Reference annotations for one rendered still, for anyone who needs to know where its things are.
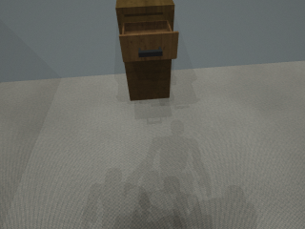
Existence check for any cabinet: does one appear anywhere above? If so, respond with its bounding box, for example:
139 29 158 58
115 0 175 101

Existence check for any drawer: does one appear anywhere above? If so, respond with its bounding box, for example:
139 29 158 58
119 20 179 63

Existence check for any handle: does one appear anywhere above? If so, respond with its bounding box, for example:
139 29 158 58
138 47 163 57

